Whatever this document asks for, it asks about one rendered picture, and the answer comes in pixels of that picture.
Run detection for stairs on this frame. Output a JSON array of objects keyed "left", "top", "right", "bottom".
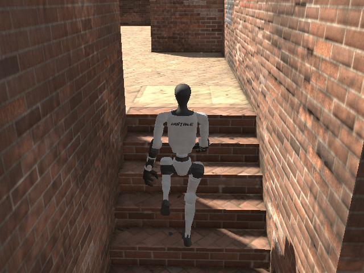
[{"left": 109, "top": 114, "right": 271, "bottom": 273}]

